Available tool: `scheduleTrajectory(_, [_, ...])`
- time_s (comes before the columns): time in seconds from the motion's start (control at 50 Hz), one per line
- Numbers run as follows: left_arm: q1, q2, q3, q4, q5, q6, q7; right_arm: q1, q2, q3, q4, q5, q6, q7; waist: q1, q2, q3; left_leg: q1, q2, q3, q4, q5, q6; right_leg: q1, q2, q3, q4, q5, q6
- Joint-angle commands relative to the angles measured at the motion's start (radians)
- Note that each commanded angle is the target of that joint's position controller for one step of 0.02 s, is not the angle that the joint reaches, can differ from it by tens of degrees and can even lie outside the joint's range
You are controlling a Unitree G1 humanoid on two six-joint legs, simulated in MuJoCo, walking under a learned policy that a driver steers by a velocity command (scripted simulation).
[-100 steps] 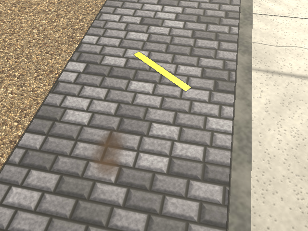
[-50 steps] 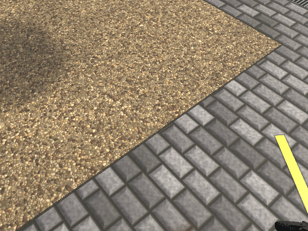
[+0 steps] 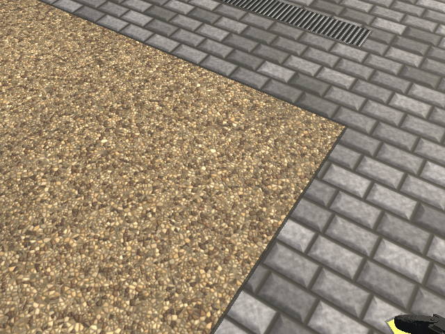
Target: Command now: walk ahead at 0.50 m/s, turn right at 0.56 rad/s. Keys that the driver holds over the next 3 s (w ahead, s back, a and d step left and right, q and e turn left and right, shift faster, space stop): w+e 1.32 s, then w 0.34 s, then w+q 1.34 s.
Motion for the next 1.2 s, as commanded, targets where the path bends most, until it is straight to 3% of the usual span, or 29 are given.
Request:
scheduleTrajectory(0.02, [0.033, 0.167, 0.049, -0.043, -0.009, -0.001, 0.011, -0.087, -0.088, -0.024, -0.082, 0.014, -0.023, 0.009, 0.009, -0.122, -0.050, 0.181, -0.070, 0.038, -0.112, 0.064, 0.004, -0.070, -0.212, 0.187, -0.058, 0.155, -0.130])
scheduleTrajectory(0.1, [0.005, 0.135, 0.043, -0.054, 0.000, 0.005, 0.012, 0.050, -0.140, -0.058, -0.049, 0.015, -0.041, 0.010, -0.083, -0.154, -0.084, 0.371, -0.065, 0.041, -0.197, -0.042, 0.080, -0.027, -0.209, 0.264, 0.106, 0.157, -0.075])
scheduleTrajectory(0.12, [0.004, 0.082, 0.024, -0.066, 0.008, 0.001, 0.007, 0.167, -0.179, -0.072, -0.037, -0.003, -0.047, 0.003, -0.139, -0.102, -0.185, 0.577, 0.039, -0.045, -0.184, -0.080, 0.135, -0.095, -0.156, 0.206, 0.303, 0.124, -0.040])
scheduleTrajectory(0.14, [0.111, 0.009, 0.002, -0.088, 0.005, -0.007, 0.008, 0.283, -0.263, -0.092, -0.024, -0.023, -0.041, -0.004, -0.124, 0.125, -0.329, 0.923, 0.267, -0.391, -0.219, -0.201, 0.261, -0.369, -0.019, 0.065, 0.639, -0.180, 0.030])
scheduleTrajectory(0.16, [0.152, 0.055, 0.000, -0.103, -0.017, -0.014, 0.007, 0.332, -0.254, -0.096, 0.008, 0.000, -0.028, 0.006, -0.116, 0.327, -0.354, 0.988, 0.380, -0.736, -0.319, -0.494, 0.348, -0.599, -0.044, 0.022, 0.856, -0.359, 0.053])
scheduleTrajectory(0.18, [0.087, 0.145, 0.023, -0.086, -0.021, -0.010, 0.008, 0.277, -0.165, -0.073, -0.013, 0.008, -0.024, 0.003, -0.143, 0.175, -0.219, 0.881, 0.333, -0.633, -0.353, -0.602, 0.309, -0.655, -0.100, 0.043, 0.937, -0.269, 0.063])
scheduleTrajectory(0.2, [-0.001, 0.162, 0.030, -0.100, -0.009, -0.004, 0.008, 0.234, -0.130, -0.062, -0.017, 0.005, -0.016, -0.001, -0.148, 0.097, -0.126, 0.765, 0.287, -0.463, -0.352, -0.508, 0.267, -0.650, -0.132, 0.004, 0.943, -0.188, 0.067])
scheduleTrajectory(0.22, [-0.043, 0.149, 0.031, -0.112, 0.001, -0.002, 0.006, 0.194, -0.110, -0.052, -0.014, -0.002, -0.011, -0.002, -0.131, 0.058, -0.066, 0.658, 0.242, -0.346, -0.371, -0.373, 0.253, -0.622, -0.159, -0.006, 0.904, -0.131, 0.070])
scheduleTrajectory(0.26, [-0.046, 0.117, 0.034, -0.121, -0.004, 0.006, -0.004, 0.159, -0.081, -0.042, -0.001, -0.008, -0.013, -0.006, -0.094, 0.095, -0.022, 0.547, 0.186, -0.189, -0.417, -0.222, 0.236, -0.552, -0.202, -0.018, 0.836, -0.072, 0.070])
scheduleTrajectory(0.36, [-0.099, 0.059, 0.019, -0.147, 0.001, 0.022, -0.011, 0.171, -0.125, -0.060, 0.046, -0.002, -0.022, -0.006, -0.088, 0.054, -0.005, 0.546, 0.200, -0.009, -0.481, -0.017, 0.274, -0.589, -0.225, -0.042, 0.684, 0.039, 0.096])
scheduleTrajectory(0.46, [-0.227, 0.034, 0.007, -0.170, -0.001, 0.008, -0.039, 0.187, -0.159, -0.066, 0.083, 0.006, -0.006, -0.012, -0.131, 0.035, 0.021, 0.585, 0.172, 0.166, -0.481, 0.067, 0.235, -0.532, -0.210, -0.111, 0.410, 0.262, 0.084])
scheduleTrajectory(0.54, [-0.312, 0.039, 0.007, -0.209, -0.006, 0.007, -0.061, 0.230, -0.193, -0.076, 0.116, 0.025, 0.013, -0.011, -0.147, 0.036, 0.052, 0.678, 0.206, 0.224, -0.449, 0.150, 0.211, -0.504, -0.189, -0.165, 0.287, 0.211, 0.042])
scheduleTrajectory(0.6, [-0.229, 0.094, 0.037, -0.206, 0.004, 0.015, -0.064, 0.220, -0.237, -0.091, 0.119, 0.041, 0.031, -0.019, -0.071, 0.077, -0.022, 0.732, 0.206, 0.285, -0.242, 0.620, 0.180, -0.329, -0.100, -0.243, 0.253, 0.061, -0.023])
scheduleTrajectory(0.64, [0.087, 0.193, 0.095, -0.124, 0.000, 0.027, -0.042, 0.215, -0.209, -0.079, 0.108, 0.034, 0.036, -0.028, 0.095, 0.017, -0.181, 0.508, 0.147, 0.324, 0.194, 0.553, 0.122, 0.150, -0.062, -0.192, 0.168, 0.137, -0.099])
scheduleTrajectory(0.66, [0.111, 0.316, 0.115, -0.117, -0.011, 0.027, -0.025, 0.289, -0.074, -0.034, 0.051, -0.017, 0.021, -0.017, 0.013, -0.266, -0.254, 0.052, -0.009, 0.307, 0.575, -0.330, 0.058, 0.507, -0.332, 0.303, 0.136, 0.071, -0.251])
scheduleTrajectory(0.68, [0.127, 0.285, 0.097, -0.155, -0.007, 0.008, -0.031, 0.243, -0.098, -0.025, 0.028, 0.001, -0.017, -0.004, 0.041, -0.239, -0.442, -0.099, -0.105, 0.057, 0.756, -0.596, 0.052, 0.601, -0.455, 0.715, -0.043, -0.115, -0.364])
scheduleTrajectory(0.7, [0.102, 0.215, 0.075, -0.141, 0.003, -0.007, -0.037, 0.134, -0.168, -0.045, 0.000, 0.043, -0.038, 0.007, 0.069, -0.153, -0.320, -0.195, -0.047, 0.009, 0.763, -0.503, 0.070, 0.530, -0.426, 0.586, -0.078, -0.100, -0.300])
scheduleTrajectory(0.72, [0.059, 0.188, 0.066, -0.135, 0.002, -0.015, -0.036, 0.103, -0.155, -0.037, -0.012, 0.045, -0.051, 0.007, 0.036, -0.112, -0.206, -0.185, -0.008, 0.022, 0.683, -0.416, 0.085, 0.384, -0.384, 0.456, -0.081, -0.037, -0.264])
scheduleTrajectory(0.74, [-0.013, 0.160, 0.056, -0.142, 0.003, -0.017, -0.034, 0.103, -0.149, -0.038, 0.001, 0.021, -0.054, -0.001, -0.012, -0.048, -0.138, -0.125, 0.026, 0.024, 0.594, -0.360, 0.080, 0.236, -0.343, 0.360, -0.086, 0.069, -0.233])
scheduleTrajectory(0.76, [-0.062, 0.134, 0.046, -0.155, 0.013, -0.019, -0.031, 0.119, -0.160, -0.045, 0.009, 0.004, -0.045, -0.004, -0.051, -0.061, -0.108, -0.049, 0.048, 0.018, 0.531, -0.324, 0.073, 0.128, -0.311, 0.293, -0.103, 0.174, -0.221])
scheduleTrajectory(0.84, [-0.076, 0.146, 0.046, -0.142, 0.013, -0.025, -0.011, 0.117, -0.117, -0.038, 0.010, -0.012, -0.008, -0.003, -0.085, -0.066, -0.068, 0.038, 0.036, 0.050, 0.371, -0.241, 0.018, -0.059, -0.264, 0.184, -0.149, 0.333, -0.228])
scheduleTrajectory(0.94, [-0.005, 0.172, 0.055, -0.099, 0.002, -0.013, 0.011, -0.080, -0.066, -0.013, -0.035, -0.002, -0.011, 0.009, -0.010, -0.095, -0.023, 0.129, -0.036, 0.061, 0.000, 0.071, -0.001, -0.133, -0.194, 0.119, -0.133, 0.189, -0.156])
scheduleTrajectory(1.04, [0.046, 0.162, 0.056, -0.063, -0.007, -0.003, 0.014, -0.114, -0.122, -0.035, -0.056, 0.016, -0.026, 0.023, -0.009, -0.129, -0.023, 0.197, -0.059, 0.014, -0.130, 0.017, 0.034, -0.033, -0.243, 0.254, -0.025, 0.086, -0.124])
scheduleTrajectory(1.1, [0.031, 0.114, 0.042, -0.067, 0.000, 0.004, 0.013, 0.055, -0.158, -0.063, -0.019, 0.009, -0.038, 0.015, -0.099, -0.146, -0.090, 0.443, -0.045, 0.032, -0.189, -0.067, 0.100, -0.047, -0.187, 0.255, 0.154, 0.133, -0.068])
scheduleTrajectory(1.12, [0.044, 0.049, 0.018, -0.080, 0.013, 0.002, 0.009, 0.194, -0.209, -0.078, -0.008, -0.008, -0.042, 0.007, -0.152, -0.036, -0.220, 0.683, 0.117, -0.121, -0.182, -0.124, 0.161, -0.153, -0.123, 0.172, 0.429, 0.016, -0.029])
scheduleTrajectory(1.14, [0.174, 0.005, 0.002, -0.112, -0.018, -0.007, 0.010, 0.282, -0.291, -0.098, 0.027, -0.018, -0.027, 0.010, -0.098, 0.303, -0.336, 0.973, 0.337, -0.597, -0.295, -0.385, 0.326, -0.496, 0.004, 0.033, 0.754, -0.350, 0.038])
scheduleTrajectory(1.16, [0.164, 0.110, 0.019, -0.087, -0.026, -0.008, 0.014, 0.267, -0.203, -0.081, 0.017, 0.007, -0.023, 0.017, -0.119, 0.222, -0.276, 0.946, 0.352, -0.704, -0.350, -0.615, 0.322, -0.625, -0.077, 0.053, 0.896, -0.325, 0.056])
scheduleTrajectory(1.18, [0.057, 0.165, 0.036, -0.094, -0.018, -0.002, 0.014, 0.226, -0.142, -0.065, 0.007, 0.010, -0.017, 0.012, -0.145, 0.129, -0.158, 0.837, 0.308, -0.542, -0.360, -0.583, 0.278, -0.654, -0.111, 0.037, 0.931, -0.231, 0.063])
scheduleTrajectory(1.2, [0.003, 0.161, 0.037, -0.102, -0.007, 0.004, 0.016, 0.179, -0.122, -0.056, 0.002, 0.000, -0.011, 0.010, -0.131, 0.064, -0.096, 0.728, 0.265, -0.405, -0.366, -0.443, 0.251, -0.622, -0.143, 0.006, 0.918, -0.161, 0.068])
